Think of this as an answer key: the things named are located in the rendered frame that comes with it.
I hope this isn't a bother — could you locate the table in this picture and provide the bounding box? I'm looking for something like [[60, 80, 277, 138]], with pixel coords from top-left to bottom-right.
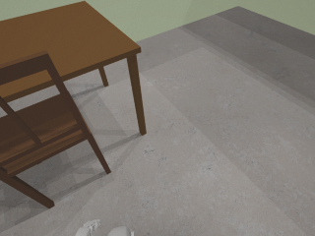
[[0, 1, 147, 136]]

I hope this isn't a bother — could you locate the left robot thigh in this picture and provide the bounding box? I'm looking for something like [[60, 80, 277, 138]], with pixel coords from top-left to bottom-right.
[[107, 226, 135, 236]]

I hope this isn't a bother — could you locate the robot left hand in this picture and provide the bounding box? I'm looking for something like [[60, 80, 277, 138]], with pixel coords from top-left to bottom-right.
[[75, 219, 101, 236]]

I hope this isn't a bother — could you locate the chair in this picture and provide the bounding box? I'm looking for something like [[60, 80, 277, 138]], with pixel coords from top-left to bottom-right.
[[0, 50, 111, 208]]

